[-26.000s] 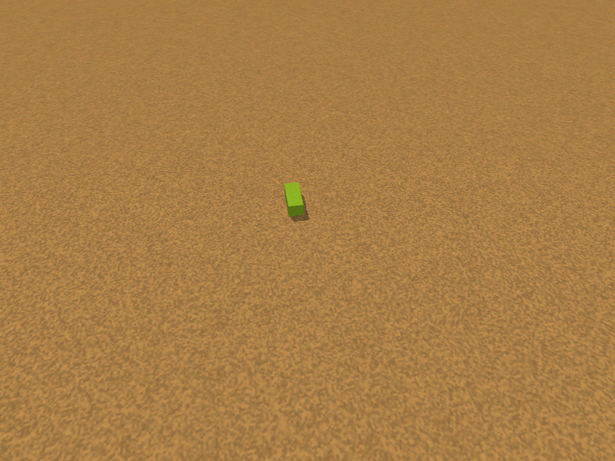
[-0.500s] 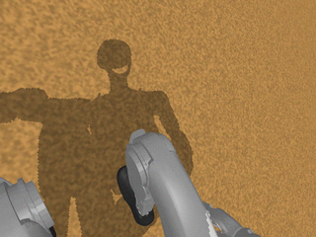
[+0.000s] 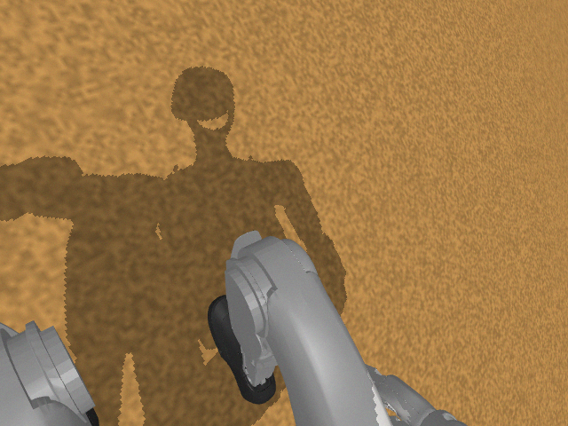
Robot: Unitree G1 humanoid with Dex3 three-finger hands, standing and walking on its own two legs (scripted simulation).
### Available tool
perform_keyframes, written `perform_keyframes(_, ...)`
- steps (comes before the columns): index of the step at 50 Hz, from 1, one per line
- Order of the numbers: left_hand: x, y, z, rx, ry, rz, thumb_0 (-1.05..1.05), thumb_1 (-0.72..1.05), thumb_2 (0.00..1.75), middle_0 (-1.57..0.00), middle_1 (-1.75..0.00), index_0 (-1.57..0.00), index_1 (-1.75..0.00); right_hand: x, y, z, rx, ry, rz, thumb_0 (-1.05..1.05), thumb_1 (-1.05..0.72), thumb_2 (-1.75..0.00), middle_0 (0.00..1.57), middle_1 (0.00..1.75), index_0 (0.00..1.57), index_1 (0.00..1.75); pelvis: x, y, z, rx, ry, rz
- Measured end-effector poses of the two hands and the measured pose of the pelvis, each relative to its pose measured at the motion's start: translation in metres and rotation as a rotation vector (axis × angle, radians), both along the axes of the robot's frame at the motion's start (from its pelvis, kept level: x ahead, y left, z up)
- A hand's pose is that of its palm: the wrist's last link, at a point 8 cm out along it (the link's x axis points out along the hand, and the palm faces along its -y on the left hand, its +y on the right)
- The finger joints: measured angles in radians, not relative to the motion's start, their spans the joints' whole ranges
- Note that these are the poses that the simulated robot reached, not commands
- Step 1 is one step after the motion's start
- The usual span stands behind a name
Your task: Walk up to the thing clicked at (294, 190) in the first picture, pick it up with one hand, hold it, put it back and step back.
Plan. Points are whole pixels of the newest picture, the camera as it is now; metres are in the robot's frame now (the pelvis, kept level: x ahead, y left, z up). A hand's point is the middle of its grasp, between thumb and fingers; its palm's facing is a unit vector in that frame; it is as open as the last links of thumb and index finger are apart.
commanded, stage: close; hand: left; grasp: from above
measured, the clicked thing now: out of the picture +0.45 +0.38 -0.28
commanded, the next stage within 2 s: settle in 0.70 s
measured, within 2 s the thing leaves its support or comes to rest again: leaves its support in 1.04 s
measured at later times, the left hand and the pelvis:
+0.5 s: hand out of the picture +0.44 +0.36 -0.25, palm faces -0.42 -0.18 -0.89, open 10.4 cm; pelvis +0.00 +0.00 +0.00, yaw +0 degrees
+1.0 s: hand out of the picture +0.45 +0.37 -0.25, palm faces -0.41 -0.19 -0.89, open 10.2 cm; pelvis +0.00 +0.00 +0.00, yaw +0 degrees
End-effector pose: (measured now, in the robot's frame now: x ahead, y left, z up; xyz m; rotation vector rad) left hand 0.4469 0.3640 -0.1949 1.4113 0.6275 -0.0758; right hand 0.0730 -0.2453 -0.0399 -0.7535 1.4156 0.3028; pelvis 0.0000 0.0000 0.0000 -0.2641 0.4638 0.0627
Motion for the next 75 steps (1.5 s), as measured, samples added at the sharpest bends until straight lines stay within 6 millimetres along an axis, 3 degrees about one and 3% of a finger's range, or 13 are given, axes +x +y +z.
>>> perform_keyframes(9, -0.001, 0.002, 0.001, 0.002, 0.010, 0.000, 0.00, 0.04, 0.60, -0.45, -0.78, -0.49, -0.74, 0.004, 0.000, 0.001, -0.003, -0.010, -0.001, 0.00, -0.89, -0.89, 0.20, 0.30, 0.20, 0.30, 0.001, 0.001, 0.000, -0.004, 0.003, 0.001)
perform_keyframes(52, 0.004, 0.005, 0.007, 0.001, -0.002, 0.007, 0.00, -0.05, 0.67, -0.55, -0.80, -0.60, -0.74, 0.002, -0.001, 0.000, -0.004, 0.008, 0.001, 0.00, -0.91, -0.90, 0.20, 0.30, 0.20, 0.30, 0.002, 0.000, 0.001, 0.001, 0.011, 0.000)
perform_keyframes(59, 0.006, 0.012, 0.023, 0.014, -0.031, 0.003, 0.00, -0.05, 0.67, -0.56, -0.80, -0.60, -0.74, 0.015, -0.003, -0.002, 0.000, -0.021, -0.006, 0.00, -0.91, -0.90, 0.20, 0.30, 0.20, 0.30, 0.003, 0.000, 0.002, 0.001, 0.028, 0.005)
perform_keyframes(69, 0.001, 0.025, 0.065, 0.041, -0.023, 0.010, 0.00, -0.05, 0.67, -0.56, -0.80, -0.61, -0.73, 0.039, -0.003, -0.011, 0.047, -0.097, -0.057, 0.00, -0.91, -0.90, 0.20, 0.30, 0.20, 0.30, 0.003, 0.000, 0.007, 0.017, 0.063, 0.026)
perform_keyframes(75, -0.002, 0.026, 0.086, 0.036, 0.005, -0.007, 0.00, -0.05, 0.67, -0.57, -0.79, -0.61, -0.73, 0.044, -0.003, -0.015, 0.062, -0.125, -0.103, 0.00, -0.91, -0.90, 0.20, 0.30, 0.20, 0.30, 0.001, 0.000, 0.011, 0.026, 0.076, 0.039)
